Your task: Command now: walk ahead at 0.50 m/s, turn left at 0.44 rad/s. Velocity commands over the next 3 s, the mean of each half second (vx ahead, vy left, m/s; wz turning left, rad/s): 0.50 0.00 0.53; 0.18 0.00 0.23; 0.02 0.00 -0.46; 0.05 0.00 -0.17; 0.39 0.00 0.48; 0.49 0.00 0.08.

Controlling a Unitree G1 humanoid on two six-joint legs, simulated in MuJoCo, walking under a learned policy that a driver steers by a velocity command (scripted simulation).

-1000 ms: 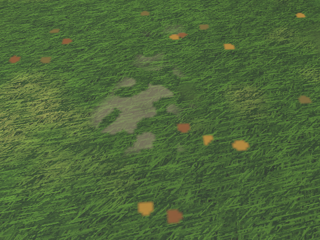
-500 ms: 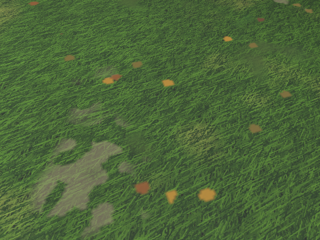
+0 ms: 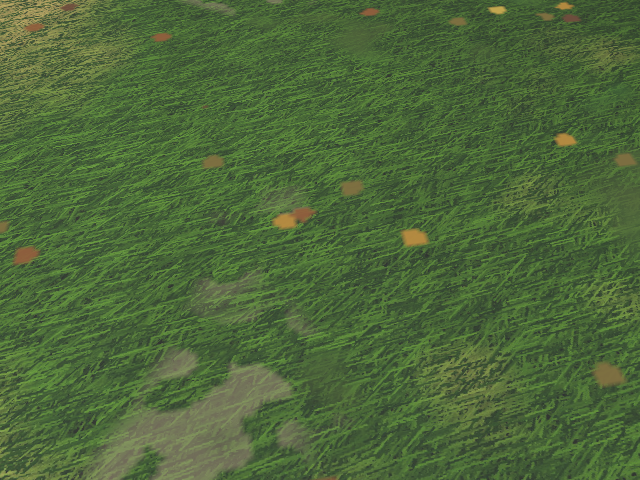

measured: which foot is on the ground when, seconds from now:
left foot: up 0.00-0.28, down 0.30-0.74, up 0.76-1.00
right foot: down 0.00-0.30, up 0.32-0.72, down 0.74-1.00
